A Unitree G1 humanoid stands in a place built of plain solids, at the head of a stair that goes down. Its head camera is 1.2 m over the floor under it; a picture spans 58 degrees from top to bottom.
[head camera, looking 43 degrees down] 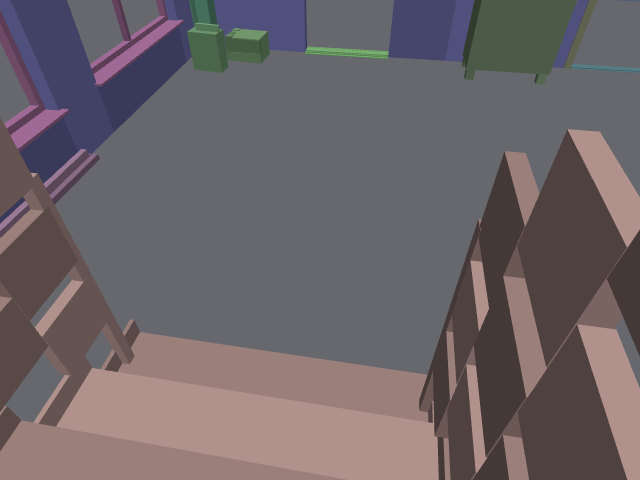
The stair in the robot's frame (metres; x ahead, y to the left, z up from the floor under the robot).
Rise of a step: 0.18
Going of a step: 0.30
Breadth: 1.40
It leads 10 degrees to the right of straight ahead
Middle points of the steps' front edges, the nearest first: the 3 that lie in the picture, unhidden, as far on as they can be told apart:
0.51 0.29 -0.18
0.81 0.24 -0.36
1.11 0.19 -0.54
